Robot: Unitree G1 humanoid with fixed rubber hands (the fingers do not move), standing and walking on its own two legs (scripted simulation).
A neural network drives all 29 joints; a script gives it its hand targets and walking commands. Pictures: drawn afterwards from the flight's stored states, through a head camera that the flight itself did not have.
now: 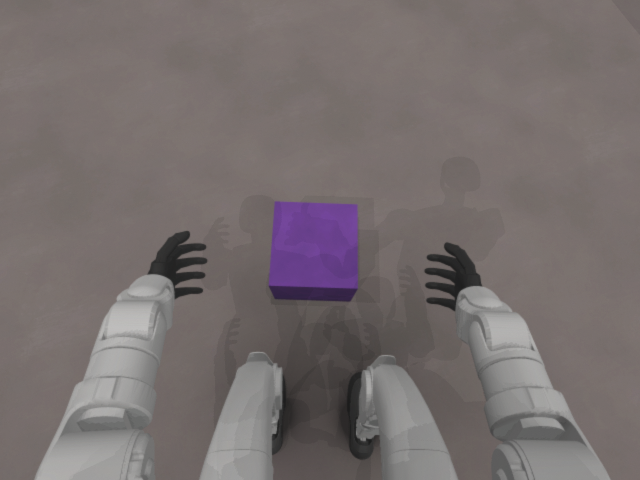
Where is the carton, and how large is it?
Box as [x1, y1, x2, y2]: [269, 201, 357, 301]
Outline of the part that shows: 275,201 269,273 269,287 274,297 287,299 349,301 357,288 357,204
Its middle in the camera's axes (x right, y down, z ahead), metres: -0.02 +0.04 +1.05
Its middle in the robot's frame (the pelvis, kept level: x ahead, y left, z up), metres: +0.53 +0.02 -0.59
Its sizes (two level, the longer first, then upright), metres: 0.223 0.216 0.183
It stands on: the floor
